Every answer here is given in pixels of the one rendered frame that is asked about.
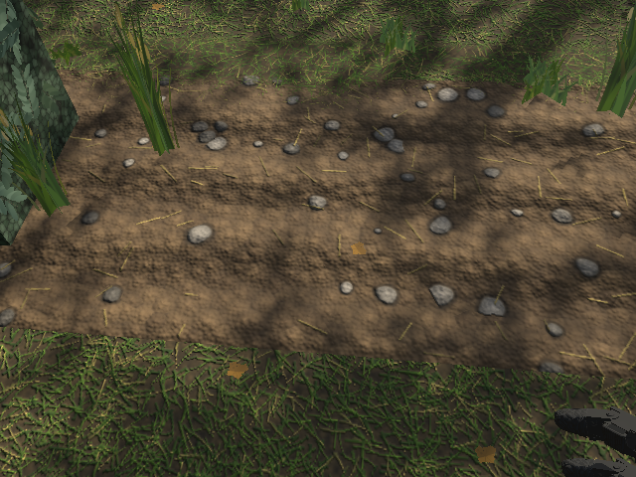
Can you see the robot right hand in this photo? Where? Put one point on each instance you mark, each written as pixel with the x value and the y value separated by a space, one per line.
pixel 616 427

